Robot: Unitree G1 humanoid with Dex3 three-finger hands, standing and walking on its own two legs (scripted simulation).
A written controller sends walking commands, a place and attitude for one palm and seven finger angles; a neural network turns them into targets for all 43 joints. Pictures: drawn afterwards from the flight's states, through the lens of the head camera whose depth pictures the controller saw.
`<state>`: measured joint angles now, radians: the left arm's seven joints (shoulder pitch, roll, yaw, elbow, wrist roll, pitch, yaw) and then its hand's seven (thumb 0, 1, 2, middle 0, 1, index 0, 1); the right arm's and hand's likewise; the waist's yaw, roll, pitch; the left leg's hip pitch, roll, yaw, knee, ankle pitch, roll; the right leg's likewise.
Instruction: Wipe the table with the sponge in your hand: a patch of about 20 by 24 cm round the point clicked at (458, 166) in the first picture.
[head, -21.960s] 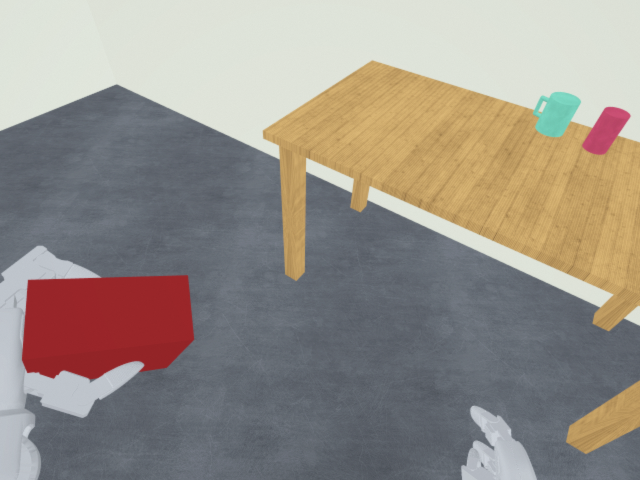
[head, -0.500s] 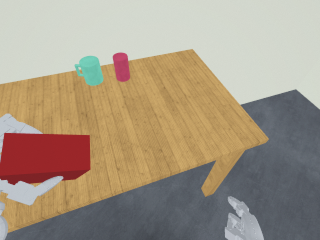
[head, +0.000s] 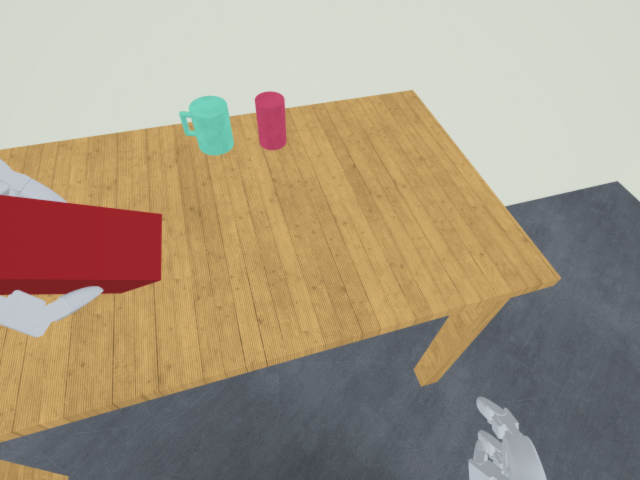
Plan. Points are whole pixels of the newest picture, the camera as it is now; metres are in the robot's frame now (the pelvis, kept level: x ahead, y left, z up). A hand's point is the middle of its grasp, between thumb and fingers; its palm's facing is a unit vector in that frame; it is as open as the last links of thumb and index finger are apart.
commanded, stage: come to a stop and stand still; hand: left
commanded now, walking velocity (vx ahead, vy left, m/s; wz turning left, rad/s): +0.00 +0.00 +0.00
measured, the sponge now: (94, 255) +0.26 +0.26 +0.16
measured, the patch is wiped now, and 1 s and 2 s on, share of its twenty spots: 0.00 0.00 0.00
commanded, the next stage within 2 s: look again from close up in 0.70 s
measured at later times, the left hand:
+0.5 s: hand (41, 267) +0.23 +0.29 +0.18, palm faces +0.38 -0.84 -0.37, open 10.2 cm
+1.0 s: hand (53, 275) +0.24 +0.29 +0.16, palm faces +0.35 -0.86 -0.38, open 10.2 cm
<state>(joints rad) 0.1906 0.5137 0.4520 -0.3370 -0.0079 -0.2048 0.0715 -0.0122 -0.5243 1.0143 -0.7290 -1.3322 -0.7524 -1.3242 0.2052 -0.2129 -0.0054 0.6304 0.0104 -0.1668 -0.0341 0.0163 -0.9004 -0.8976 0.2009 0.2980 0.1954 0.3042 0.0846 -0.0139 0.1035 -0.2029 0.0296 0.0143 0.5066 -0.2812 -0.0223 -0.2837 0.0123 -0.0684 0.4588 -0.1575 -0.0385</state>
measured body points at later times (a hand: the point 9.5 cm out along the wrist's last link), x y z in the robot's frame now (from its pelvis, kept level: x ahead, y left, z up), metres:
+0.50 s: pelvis +0.01 +0.04 +0.00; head +0.04 +0.06 +0.45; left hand +0.21 +0.33 +0.20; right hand +0.18 -0.18 -0.07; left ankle -0.01 +0.13 -0.74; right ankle +0.06 -0.10 -0.74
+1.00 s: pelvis +0.01 +0.04 +0.00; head +0.03 +0.06 +0.45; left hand +0.21 +0.33 +0.18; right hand +0.18 -0.18 -0.07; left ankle -0.01 +0.13 -0.74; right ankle +0.06 -0.10 -0.74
